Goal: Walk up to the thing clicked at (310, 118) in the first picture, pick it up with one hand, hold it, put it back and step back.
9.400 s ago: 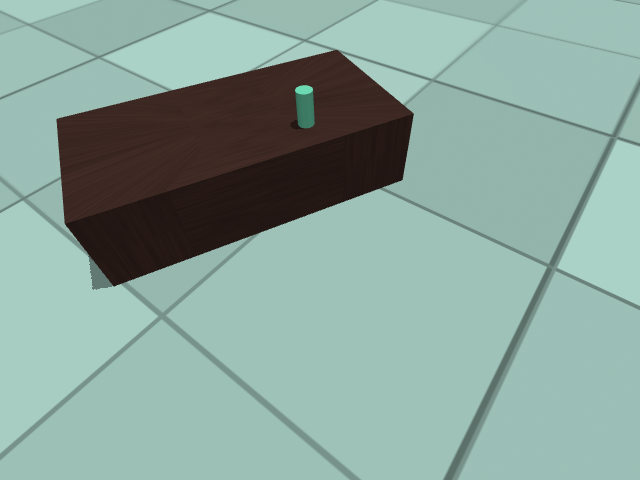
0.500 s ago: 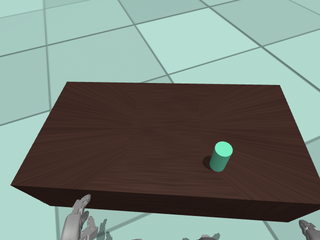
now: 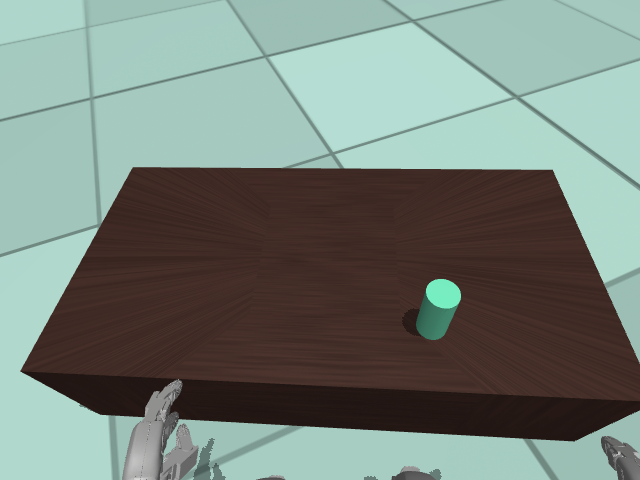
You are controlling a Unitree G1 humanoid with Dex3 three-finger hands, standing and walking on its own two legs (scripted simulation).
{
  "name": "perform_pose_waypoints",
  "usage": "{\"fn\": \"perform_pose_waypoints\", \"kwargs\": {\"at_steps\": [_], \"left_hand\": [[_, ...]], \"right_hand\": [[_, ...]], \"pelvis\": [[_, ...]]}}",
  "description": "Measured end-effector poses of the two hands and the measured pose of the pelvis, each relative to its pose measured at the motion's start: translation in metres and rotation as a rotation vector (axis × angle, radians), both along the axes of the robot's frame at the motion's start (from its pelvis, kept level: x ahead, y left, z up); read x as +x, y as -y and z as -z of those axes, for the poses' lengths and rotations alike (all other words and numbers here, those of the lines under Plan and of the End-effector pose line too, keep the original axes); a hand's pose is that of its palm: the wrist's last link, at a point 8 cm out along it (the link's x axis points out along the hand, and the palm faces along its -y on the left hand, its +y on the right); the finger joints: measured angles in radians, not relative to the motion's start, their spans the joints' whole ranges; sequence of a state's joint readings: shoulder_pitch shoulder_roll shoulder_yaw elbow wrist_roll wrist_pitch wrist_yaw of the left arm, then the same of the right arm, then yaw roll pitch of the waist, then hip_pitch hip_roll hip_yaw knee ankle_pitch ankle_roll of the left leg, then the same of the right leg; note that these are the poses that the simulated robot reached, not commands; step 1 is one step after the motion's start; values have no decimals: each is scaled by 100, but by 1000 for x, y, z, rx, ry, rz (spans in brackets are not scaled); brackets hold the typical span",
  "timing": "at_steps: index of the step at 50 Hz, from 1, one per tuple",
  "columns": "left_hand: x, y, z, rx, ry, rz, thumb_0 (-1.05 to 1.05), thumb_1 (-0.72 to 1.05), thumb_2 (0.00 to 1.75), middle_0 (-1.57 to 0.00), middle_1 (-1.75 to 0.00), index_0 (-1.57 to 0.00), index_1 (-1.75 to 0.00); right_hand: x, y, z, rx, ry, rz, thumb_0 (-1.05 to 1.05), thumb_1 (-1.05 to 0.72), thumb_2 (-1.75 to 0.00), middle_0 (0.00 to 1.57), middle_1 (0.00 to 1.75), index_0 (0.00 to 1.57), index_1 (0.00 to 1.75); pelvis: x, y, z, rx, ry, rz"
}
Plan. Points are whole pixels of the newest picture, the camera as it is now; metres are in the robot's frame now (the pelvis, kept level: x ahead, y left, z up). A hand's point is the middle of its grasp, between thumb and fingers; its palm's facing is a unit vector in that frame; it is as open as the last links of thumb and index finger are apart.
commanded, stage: go down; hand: right
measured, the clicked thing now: (436, 310) +0.50 -0.18 -0.29
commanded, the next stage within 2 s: approach in 1.06 s
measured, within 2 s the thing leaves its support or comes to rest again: neither
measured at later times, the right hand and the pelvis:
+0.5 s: hand (599, 371) +0.28 -0.32 -0.04, palm faces +0.15 +0.97 -0.18, open 17.3 cm; pelvis -0.01 +0.00 +0.00, yaw +1 degrees
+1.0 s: hand (612, 322) +0.34 -0.35 -0.02, palm faces +0.14 +0.98 -0.11, open 17.6 cm; pelvis -0.01 +0.00 -0.01, yaw +2 degrees
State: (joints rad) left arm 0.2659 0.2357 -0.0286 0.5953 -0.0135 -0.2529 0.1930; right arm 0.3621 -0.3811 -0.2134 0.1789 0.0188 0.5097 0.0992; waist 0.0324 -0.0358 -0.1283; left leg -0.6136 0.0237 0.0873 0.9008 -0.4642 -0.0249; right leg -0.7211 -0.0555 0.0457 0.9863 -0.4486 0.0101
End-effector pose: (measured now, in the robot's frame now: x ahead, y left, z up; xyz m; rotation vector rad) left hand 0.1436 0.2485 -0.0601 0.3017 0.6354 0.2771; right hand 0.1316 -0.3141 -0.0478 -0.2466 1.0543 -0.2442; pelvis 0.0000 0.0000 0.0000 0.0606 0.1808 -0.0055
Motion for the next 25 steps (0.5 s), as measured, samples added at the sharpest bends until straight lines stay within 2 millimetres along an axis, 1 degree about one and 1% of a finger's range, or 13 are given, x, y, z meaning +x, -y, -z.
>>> {"fn": "perform_pose_waypoints", "kwargs": {"at_steps": [5,9,12,17,21,25], "left_hand": [[-3,0,1,4,-2,0,1,90,89,-21,-30,-20,-30],[-5,-1,4,14,-13,4,1,90,89,-21,-30,-20,-30],[-9,-2,7,25,-30,6,1,90,89,-21,-30,-20,-30],[-19,-8,13,43,-77,-5,1,89,89,-21,-30,-20,-30],[-33,-16,15,55,-124,-29,1,89,89,-21,-30,-20,-30],[-52,-23,18,60,-190,-54,1,89,89,-21,-30,-20,-30]], "right_hand": [[-2,3,-1,-1,9,6,-1,50,-6,5,6,5,6],[8,9,-4,-3,52,16,-1,50,-6,5,6,5,6],[26,17,-8,1,116,26,-1,50,-6,5,6,5,6],[70,32,-18,29,231,24,-1,50,-6,6,6,5,6],[102,42,-27,61,294,7,-1,49,-5,6,5,5,5],[125,49,-32,94,341,-18,-1,48,-5,6,5,5,5]], "pelvis": [[-2,-1,1,1,-1,2],[-4,-2,2,2,-1,6],[-6,-2,3,2,0,8],[-9,-3,3,1,-6,7],[-10,-3,2,0,-13,-1],[-10,-1,1,-4,-27,-14]]}}
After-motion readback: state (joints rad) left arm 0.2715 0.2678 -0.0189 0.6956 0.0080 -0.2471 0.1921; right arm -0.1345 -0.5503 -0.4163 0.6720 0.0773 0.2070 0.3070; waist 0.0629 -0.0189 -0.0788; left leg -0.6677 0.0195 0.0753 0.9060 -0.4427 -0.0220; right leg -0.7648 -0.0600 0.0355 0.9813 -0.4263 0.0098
